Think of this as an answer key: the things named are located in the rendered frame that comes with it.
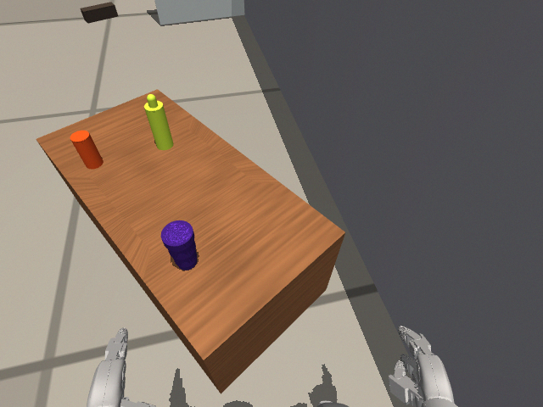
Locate left robot hand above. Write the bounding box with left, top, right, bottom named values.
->
left=87, top=328, right=156, bottom=407

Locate right robot hand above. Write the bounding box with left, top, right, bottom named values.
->
left=389, top=326, right=454, bottom=407

